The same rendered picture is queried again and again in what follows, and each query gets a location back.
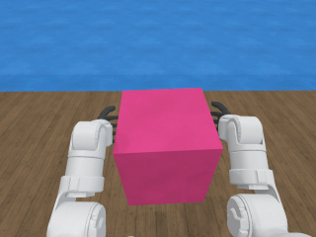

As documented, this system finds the robot right upper arm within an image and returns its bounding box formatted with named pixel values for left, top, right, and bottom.
left=227, top=194, right=312, bottom=237

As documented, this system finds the carton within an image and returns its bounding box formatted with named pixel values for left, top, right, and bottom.
left=113, top=88, right=223, bottom=206

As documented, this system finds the robot left upper arm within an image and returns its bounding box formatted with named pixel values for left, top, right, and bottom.
left=47, top=201, right=107, bottom=237

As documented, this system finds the right robot hand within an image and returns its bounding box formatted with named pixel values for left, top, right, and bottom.
left=210, top=101, right=231, bottom=141

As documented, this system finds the robot right forearm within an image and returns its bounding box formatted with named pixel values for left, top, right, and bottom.
left=218, top=115, right=288, bottom=229

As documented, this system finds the robot left forearm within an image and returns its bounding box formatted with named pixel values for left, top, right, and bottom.
left=46, top=118, right=113, bottom=237

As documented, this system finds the left robot hand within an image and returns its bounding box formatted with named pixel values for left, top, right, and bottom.
left=97, top=106, right=119, bottom=143

